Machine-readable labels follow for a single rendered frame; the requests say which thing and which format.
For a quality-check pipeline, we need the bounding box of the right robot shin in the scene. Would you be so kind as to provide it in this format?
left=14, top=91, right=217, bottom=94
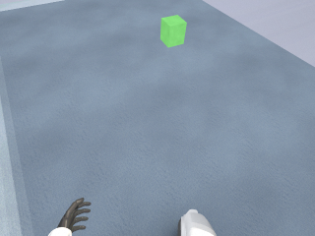
left=185, top=209, right=198, bottom=215

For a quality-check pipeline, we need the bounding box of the right robot thigh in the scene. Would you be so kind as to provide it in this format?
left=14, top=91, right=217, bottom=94
left=181, top=212, right=217, bottom=236

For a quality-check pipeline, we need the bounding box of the left robot hand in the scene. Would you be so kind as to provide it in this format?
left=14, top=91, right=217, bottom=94
left=57, top=198, right=92, bottom=233

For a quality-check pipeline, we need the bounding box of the carton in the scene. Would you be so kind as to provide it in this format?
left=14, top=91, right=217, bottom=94
left=160, top=15, right=187, bottom=48

